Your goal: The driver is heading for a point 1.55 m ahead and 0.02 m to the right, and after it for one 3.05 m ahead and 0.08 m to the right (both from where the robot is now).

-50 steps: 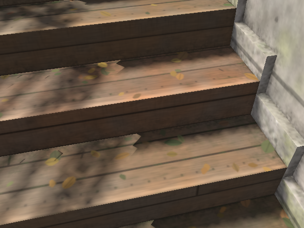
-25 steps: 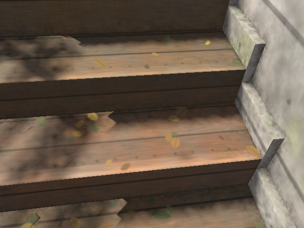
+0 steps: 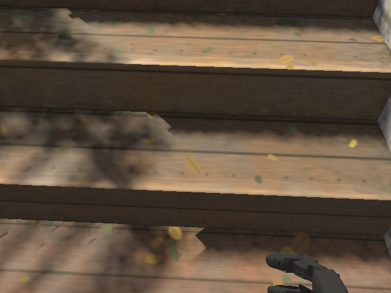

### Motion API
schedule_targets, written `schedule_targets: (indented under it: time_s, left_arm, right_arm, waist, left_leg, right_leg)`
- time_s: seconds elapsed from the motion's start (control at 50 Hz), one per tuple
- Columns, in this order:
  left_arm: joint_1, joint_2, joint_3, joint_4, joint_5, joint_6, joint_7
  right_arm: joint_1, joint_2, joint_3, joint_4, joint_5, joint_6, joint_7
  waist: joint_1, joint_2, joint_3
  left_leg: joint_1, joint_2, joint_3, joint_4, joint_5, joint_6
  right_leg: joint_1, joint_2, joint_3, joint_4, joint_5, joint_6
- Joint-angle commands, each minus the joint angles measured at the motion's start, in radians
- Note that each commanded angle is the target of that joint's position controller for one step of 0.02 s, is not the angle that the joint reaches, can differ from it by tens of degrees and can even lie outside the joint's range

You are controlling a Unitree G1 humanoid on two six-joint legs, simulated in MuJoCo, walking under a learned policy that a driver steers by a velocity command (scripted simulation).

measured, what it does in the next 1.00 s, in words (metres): climbs: right foot 0.17 m higher, then left foot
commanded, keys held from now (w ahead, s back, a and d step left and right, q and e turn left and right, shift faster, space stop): q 0.28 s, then no key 0.12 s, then e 0.38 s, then w+e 0.16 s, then e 0.06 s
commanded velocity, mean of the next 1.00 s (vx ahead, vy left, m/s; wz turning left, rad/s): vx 0.14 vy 0.00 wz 0.06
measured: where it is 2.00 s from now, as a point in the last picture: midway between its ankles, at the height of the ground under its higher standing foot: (218, 193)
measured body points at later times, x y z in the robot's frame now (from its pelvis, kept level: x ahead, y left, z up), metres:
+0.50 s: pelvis +0.23 +0.04 +0.18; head +0.25 +0.09 +0.63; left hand +0.43 +0.22 +0.09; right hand +0.30 -0.20 +0.05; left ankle +0.12 +0.04 -0.57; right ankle +0.37 -0.02 -0.41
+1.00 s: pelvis +0.37 +0.11 +0.30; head +0.36 +0.11 +0.75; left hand +0.43 +0.36 +0.18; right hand +0.53 -0.09 +0.20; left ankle +0.40 +0.23 -0.42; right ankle +0.37 -0.02 -0.42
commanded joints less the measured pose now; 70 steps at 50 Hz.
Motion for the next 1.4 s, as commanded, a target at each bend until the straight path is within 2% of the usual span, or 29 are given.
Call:
schedule_targets:
  time_s: [0.02,0.04,0.06,0.08,0.1,0.14,0.2,0.28,0.36,0.4,0.44,0.5,0.54,0.56,0.58,0.6,0.62,0.66,0.76,0.82,0.88,0.94,1.0,1.02,1.04,1.08,1.14,1.2,1.4]
  left_arm:
    - [-0.203,0.143,0.020,-0.251,0.037,-0.102,-0.053]
    - [-0.227,0.155,0.055,-0.241,0.019,-0.140,-0.100]
    - [-0.322,0.069,0.034,-0.322,0.001,-0.149,-0.133]
    - [-0.413,0.010,0.003,-0.400,0.027,-0.139,-0.130]
    - [-0.391,-0.021,-0.013,-0.432,0.042,-0.128,-0.117]
    - [-0.269,-0.077,-0.048,-0.436,0.045,-0.119,-0.121]
    - [-0.274,0.006,-0.031,-0.454,0.009,-0.085,-0.096]
    - [-0.485,-0.079,-0.058,-0.562,0.030,-0.046,-0.049]
    - [-0.799,-0.149,-0.098,-0.702,0.038,-0.053,-0.039]
    - [-0.716,-0.113,-0.092,-0.671,0.005,-0.057,-0.056]
    - [-0.566,-0.066,-0.067,-0.595,0.007,-0.058,-0.065]
    - [-0.309,0.061,-0.021,-0.453,-0.020,-0.037,-0.085]
    - [-0.171,0.151,0.021,-0.384,0.037,-0.014,-0.100]
    - [-0.180,0.143,0.023,-0.367,0.099,0.028,-0.073]
    - [-0.225,0.058,0.008,-0.363,0.117,0.028,-0.052]
    - [-0.309,0.035,0.010,-0.382,0.057,0.011,-0.040]
    - [-0.321,0.032,0.012,-0.370,0.030,-0.005,-0.033]
    - [-0.349,-0.032,0.001,-0.342,0.015,-0.021,-0.040]
    - [-0.220,0.038,0.009,-0.347,0.029,0.000,-0.034]
    - [-0.122,0.088,0.034,-0.359,0.032,0.010,-0.012]
    - [-0.122,0.196,0.079,-0.420,-0.007,0.048,0.017]
    - [-0.287,0.184,0.087,-0.492,0.001,0.043,-0.002]
    - [-0.269,0.048,0.055,-0.489,0.023,0.021,-0.034]
    - [-0.285,-0.064,0.024,-0.514,0.011,-0.010,-0.049]
    - [-0.166,0.006,0.036,-0.514,0.002,-0.031,-0.063]
    - [-0.207,0.125,0.067,-0.485,-0.013,0.008,-0.056]
    - [-0.355,0.085,0.047,-0.560,0.005,0.026,-0.057]
    - [-0.335,0.046,0.025,-0.553,0.004,0.022,-0.068]
    - [-0.551,0.005,-0.014,-0.676,0.004,0.055,-0.061]
  right_arm:
    - [0.436,-0.409,-0.162,0.056,-0.037,0.029,-0.039]
    - [0.474,-0.339,-0.134,0.078,-0.077,0.022,-0.072]
    - [0.448,-0.223,-0.097,0.134,-0.080,-0.010,-0.059]
    - [0.394,-0.130,-0.067,0.169,-0.063,-0.029,-0.037]
    - [0.332,-0.112,-0.067,0.188,-0.047,-0.040,-0.021]
    - [0.273,-0.115,-0.073,0.203,-0.050,-0.025,0.000]
    - [0.222,-0.145,-0.082,0.163,-0.056,-0.006,0.009]
    - [0.366,-0.185,-0.092,0.187,-0.070,0.008,-0.021]
    - [0.543,-0.218,-0.112,0.201,-0.073,0.055,-0.130]
    - [0.492,-0.231,-0.114,0.191,-0.054,0.059,-0.160]
    - [0.357,-0.233,-0.107,0.173,-0.039,0.060,-0.145]
    - [0.317,-0.270,-0.101,0.208,-0.032,0.011,-0.104]
    - [0.331,-0.290,-0.125,0.152,-0.061,-0.016,-0.100]
    - [0.274,-0.218,-0.108,0.132,-0.048,-0.025,-0.074]
    - [0.286,-0.201,-0.099,0.144,-0.028,-0.039,-0.023]
    - [0.243,-0.149,-0.085,0.092,-0.028,-0.034,-0.007]
    - [0.201,-0.116,-0.063,0.050,-0.040,-0.049,0.003]
    - [0.269,-0.091,-0.054,0.047,-0.050,-0.058,-0.006]
    - [0.261,-0.076,-0.028,-0.025,-0.041,-0.061,-0.032]
    - [0.147,-0.092,-0.029,-0.105,-0.050,-0.062,-0.046]
    - [0.045,-0.102,-0.020,-0.173,-0.006,-0.046,-0.072]
    - [0.203,-0.213,-0.081,-0.049,0.039,-0.036,-0.085]
    - [0.368,-0.208,-0.111,0.029,0.005,-0.048,-0.081]
    - [0.496,-0.268,-0.122,0.056,-0.046,-0.036,-0.083]
    - [0.448,-0.290,-0.131,-0.006,-0.096,-0.035,-0.084]
    - [0.280,-0.200,-0.109,-0.053,-0.061,-0.034,-0.091]
    - [0.283,-0.178,-0.105,-0.043,-0.059,-0.013,-0.116]
    - [0.350,-0.228,-0.110,-0.026,-0.073,-0.014,-0.120]
    - [0.276,-0.348,-0.152,-0.055,-0.040,-0.001,-0.127]
  waist:
    - [-0.183,0.354,-0.368]
    - [-0.147,0.250,-0.388]
    - [-0.082,0.186,-0.201]
    - [-0.038,0.091,-0.044]
    - [0.040,-0.020,0.031]
    - [0.133,-0.023,0.058]
    - [0.156,0.030,0.066]
    - [0.054,0.206,0.023]
    - [-0.077,0.238,-0.044]
    - [-0.020,0.198,-0.103]
    - [0.041,0.208,-0.200]
    - [0.125,0.280,-0.237]
    - [0.137,-0.051,-0.285]
    - [0.128,-0.379,-0.283]
    - [0.080,-0.153,-0.239]
    - [0.026,-0.009,-0.022]
    - [-0.005,0.084,0.088]
    - [-0.075,0.136,0.100]
    - [-0.049,0.033,-0.003]
    - [0.003,-0.054,-0.090]
    - [0.036,-0.146,-0.074]
    - [-0.021,-0.217,-0.041]
    - [-0.068,-0.052,0.028]
    - [-0.074,0.223,-0.058]
    - [0.003,0.314,-0.152]
    - [0.030,0.168,0.027]
    - [0.023,0.120,0.115]
    - [0.002,0.157,0.028]
    - [-0.032,0.195,0.000]
  left_leg:
    - [1.001,0.237,-1.100,-0.957,-0.115,0.307]
    - [1.009,0.299,-1.385,-1.162,-0.076,0.236]
    - [0.884,0.288,-1.222,-1.106,0.068,0.107]
    - [0.728,0.254,-1.023,-1.002,0.318,0.061]
    - [0.602,0.200,-0.826,-0.912,0.437,-0.014]
    - [0.523,0.106,-0.542,-0.846,0.569,-0.152]
    - [0.388,-0.007,-0.298,-0.854,0.665,-0.225]
    - [0.510,-0.009,-0.359,-0.843,0.894,-0.208]
    - [0.790,0.149,-0.574,-1.023,1.070,-0.143]
    - [1.046,0.227,-0.524,-1.023,1.192,-0.120]
    - [0.953,0.165,-0.286,-1.002,1.912,-0.117]
    - [1.141,0.250,-0.269,-0.874,2.472,0.004]
    - [0.839,0.120,-0.301,-0.485,1.971,-0.087]
    - [0.469,-0.164,-0.332,0.063,0.370,-0.208]
    - [0.381,-0.168,-0.498,0.415,0.238,-0.203]
    - [0.275,-0.128,-0.490,0.479,0.193,-0.195]
    - [0.218,-0.103,-0.449,0.497,0.179,-0.176]
    - [0.134,-0.058,-0.390,0.575,0.230,-0.130]
    - [0.013,0.008,-0.286,0.422,0.456,-0.162]
    - [-0.063,0.029,-0.305,0.256,0.480,-0.223]
    - [0.153,-0.015,-0.245,-0.218,0.052,-0.272]
    - [0.512,-0.019,-0.205,-0.498,0.188,-0.244]
    - [0.797,0.072,-0.337,-0.922,0.318,-0.172]
    - [1.018,0.312,-0.596,-0.912,0.652,-0.085]
    - [0.989,0.487,-0.987,-1.069,0.522,0.054]
    - [0.777,0.420,-0.774,-1.042,0.250,0.114]
    - [0.664,0.224,-0.421,-0.977,0.369,0.029]
    - [0.775,0.283,-0.332,-0.938,0.903,0.070]
    - [0.903,0.376,-0.210,-0.970,0.770,0.019]
  right_leg:
    - [-0.626,0.180,0.222,0.933,0.129,-0.030]
    - [-0.736,0.243,0.496,1.421,0.001,-0.009]
    - [-0.914,0.200,0.527,1.615,0.018,-0.042]
    - [-1.028,0.191,0.470,1.821,0.006,-0.081]
    - [-1.083,0.164,0.439,1.881,0.015,-0.109]
    - [-1.147,0.121,0.435,1.903,0.046,-0.135]
    - [-1.121,0.106,0.303,1.673,0.042,-0.067]
    - [-1.306,0.110,0.191,1.744,0.095,-0.019]
    - [-1.413,0.106,0.149,1.482,0.045,0.035]
    - [-1.429,0.067,0.258,1.353,-0.058,0.014]
    - [-0.937,0.179,0.099,1.063,-0.149,-0.066]
    - [-0.682,0.221,0.162,0.686,-0.230,-0.124]
    - [-0.272,0.172,0.533,0.507,0.305,-0.239]
    - [-0.116,-0.021,0.993,0.083,0.550,-0.416]
    - [-0.313,-0.043,1.133,0.045,0.246,-0.408]
    - [-0.506,-0.006,1.000,0.089,0.135,-0.350]
    - [-0.590,0.035,0.852,0.108,0.112,-0.298]
    - [-0.625,0.102,0.731,0.132,-0.093,-0.242]
    - [-0.484,0.155,0.580,0.160,0.147,-0.239]
    - [-0.348,0.123,0.733,0.120,-0.011,-0.261]
    - [-0.416,0.086,0.854,-0.073,-0.504,-0.249]
    - [-0.543,0.060,0.805,-0.075,-0.487,-0.249]
    - [-0.624,0.192,0.636,0.365,-0.292,-0.158]
    - [-0.856,0.320,0.491,0.769,-0.333,-0.081]
    - [-0.925,0.278,0.516,0.964,-0.342,-0.020]
    - [-0.965,0.182,0.474,1.327,-0.246,0.074]
    - [-0.993,0.153,0.455,1.303,-0.070,0.114]
    - [-1.041,0.173,0.391,1.516,-0.074,0.128]
    - [-1.118,-0.014,0.323,1.223,-0.108,0.126]
Keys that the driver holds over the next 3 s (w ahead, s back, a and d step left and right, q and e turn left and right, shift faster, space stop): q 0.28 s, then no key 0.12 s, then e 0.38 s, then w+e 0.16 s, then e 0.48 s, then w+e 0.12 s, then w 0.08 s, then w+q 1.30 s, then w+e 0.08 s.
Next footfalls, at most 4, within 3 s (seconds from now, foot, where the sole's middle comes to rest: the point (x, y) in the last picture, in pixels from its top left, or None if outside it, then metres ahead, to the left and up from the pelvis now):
0.50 right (207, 292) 0.41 -0.01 -0.46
1.00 left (113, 277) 0.45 0.24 -0.46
1.58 right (244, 267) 0.47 -0.10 -0.46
1.96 left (200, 146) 0.75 0.01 -0.29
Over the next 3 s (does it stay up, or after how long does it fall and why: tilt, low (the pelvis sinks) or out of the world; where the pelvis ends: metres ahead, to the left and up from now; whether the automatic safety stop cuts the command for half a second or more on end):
stays up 1.17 0.04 0.70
